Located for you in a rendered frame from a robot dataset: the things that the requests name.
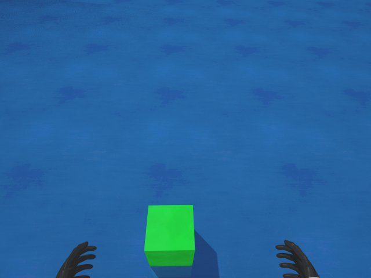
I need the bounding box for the right robot hand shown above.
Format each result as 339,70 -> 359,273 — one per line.
275,240 -> 320,278

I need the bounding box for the left robot hand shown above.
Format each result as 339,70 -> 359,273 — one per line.
56,242 -> 97,278

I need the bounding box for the carton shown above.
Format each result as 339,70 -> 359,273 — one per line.
144,205 -> 195,266

